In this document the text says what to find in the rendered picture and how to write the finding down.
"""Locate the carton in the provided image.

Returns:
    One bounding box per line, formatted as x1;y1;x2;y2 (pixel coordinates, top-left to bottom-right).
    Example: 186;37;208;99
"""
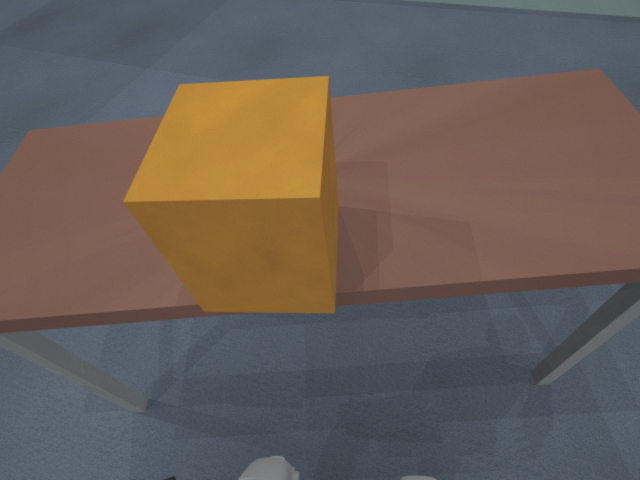
123;76;339;313

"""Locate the table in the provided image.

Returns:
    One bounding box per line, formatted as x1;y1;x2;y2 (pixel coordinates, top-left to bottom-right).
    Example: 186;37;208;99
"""
0;69;640;412

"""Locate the left robot thigh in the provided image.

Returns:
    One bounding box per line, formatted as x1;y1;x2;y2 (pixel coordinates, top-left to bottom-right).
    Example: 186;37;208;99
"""
238;457;299;480

